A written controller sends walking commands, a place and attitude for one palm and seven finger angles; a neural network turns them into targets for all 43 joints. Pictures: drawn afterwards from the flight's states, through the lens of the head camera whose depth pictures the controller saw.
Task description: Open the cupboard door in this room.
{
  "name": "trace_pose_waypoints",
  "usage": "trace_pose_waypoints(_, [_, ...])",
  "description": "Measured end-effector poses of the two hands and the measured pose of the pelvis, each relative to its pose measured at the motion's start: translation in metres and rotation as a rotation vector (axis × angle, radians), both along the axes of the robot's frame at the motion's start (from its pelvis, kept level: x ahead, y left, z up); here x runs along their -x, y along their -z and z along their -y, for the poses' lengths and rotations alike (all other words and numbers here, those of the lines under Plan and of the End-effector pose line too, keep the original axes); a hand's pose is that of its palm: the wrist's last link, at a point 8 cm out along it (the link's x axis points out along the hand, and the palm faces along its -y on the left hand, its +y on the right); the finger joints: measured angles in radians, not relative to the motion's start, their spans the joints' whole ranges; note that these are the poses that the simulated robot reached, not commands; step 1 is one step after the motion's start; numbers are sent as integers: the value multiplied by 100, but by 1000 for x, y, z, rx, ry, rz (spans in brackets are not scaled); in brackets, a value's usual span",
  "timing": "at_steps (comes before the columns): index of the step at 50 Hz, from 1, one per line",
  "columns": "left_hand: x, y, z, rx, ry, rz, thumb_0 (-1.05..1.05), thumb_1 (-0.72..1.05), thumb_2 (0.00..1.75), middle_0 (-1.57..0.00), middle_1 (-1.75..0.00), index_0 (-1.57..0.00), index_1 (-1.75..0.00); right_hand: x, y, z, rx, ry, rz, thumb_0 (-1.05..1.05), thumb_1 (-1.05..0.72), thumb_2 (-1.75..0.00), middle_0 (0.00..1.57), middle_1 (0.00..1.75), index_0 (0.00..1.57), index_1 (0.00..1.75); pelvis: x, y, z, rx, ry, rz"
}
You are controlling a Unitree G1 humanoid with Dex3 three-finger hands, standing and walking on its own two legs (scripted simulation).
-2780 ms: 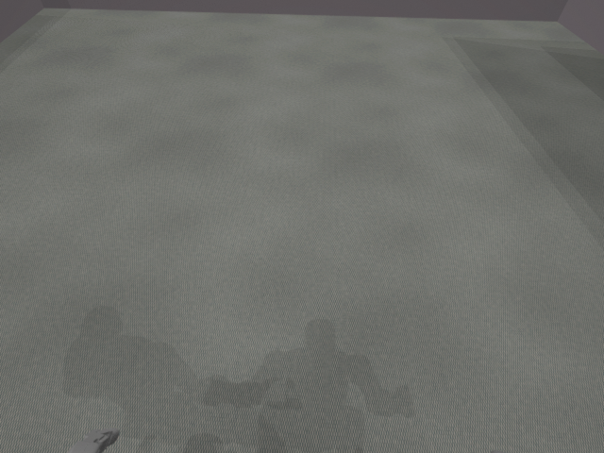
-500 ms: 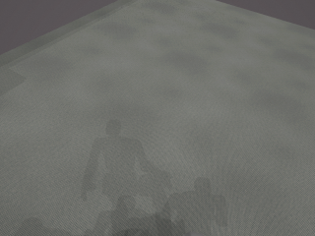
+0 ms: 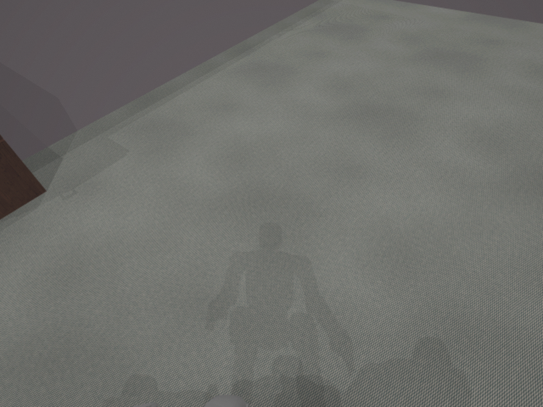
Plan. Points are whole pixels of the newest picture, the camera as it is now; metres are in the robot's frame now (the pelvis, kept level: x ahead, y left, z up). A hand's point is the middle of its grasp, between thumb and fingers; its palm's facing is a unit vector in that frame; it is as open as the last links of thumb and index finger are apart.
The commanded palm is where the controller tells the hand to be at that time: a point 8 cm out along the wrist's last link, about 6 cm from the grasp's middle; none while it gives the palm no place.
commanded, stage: turn or walk to find it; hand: left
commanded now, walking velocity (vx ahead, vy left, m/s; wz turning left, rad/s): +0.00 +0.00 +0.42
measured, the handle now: out of the picture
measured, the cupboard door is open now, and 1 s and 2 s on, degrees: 0 0 0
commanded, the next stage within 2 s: stand and wait in 0.74 s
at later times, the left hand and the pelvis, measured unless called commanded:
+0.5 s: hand out of the picture -0.09 +0.27 -0.19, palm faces +0.29 -0.93 -0.22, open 7.4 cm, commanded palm none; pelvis -0.05 +0.06 -0.01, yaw +12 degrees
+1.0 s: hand out of the picture -0.07 +0.24 -0.16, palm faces +0.34 -0.90 -0.26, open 7.4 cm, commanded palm none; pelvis -0.09 +0.03 -0.01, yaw +20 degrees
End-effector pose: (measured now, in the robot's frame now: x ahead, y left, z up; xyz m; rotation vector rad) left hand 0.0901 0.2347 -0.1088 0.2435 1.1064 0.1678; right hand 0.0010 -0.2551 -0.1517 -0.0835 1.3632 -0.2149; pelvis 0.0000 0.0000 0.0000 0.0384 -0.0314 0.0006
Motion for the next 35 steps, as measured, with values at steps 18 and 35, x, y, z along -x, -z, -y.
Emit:
trace_pose_waypoints(18, [166,52,-52,79,-291,-206,0,91,90,-20,-30,-20,-30,-83,-19,-56,83,-299,139,0,-91,-90,19,30,20,30,37,16,-40,51,-177,-6])
trace_pose_waypoints(35, [183,35,-100,80,-369,-116,0,91,90,-19,-30,-20,-30,-58,-38,-115,65,-382,180,0,-90,-90,20,30,20,30,70,-2,-72,69,-280,6])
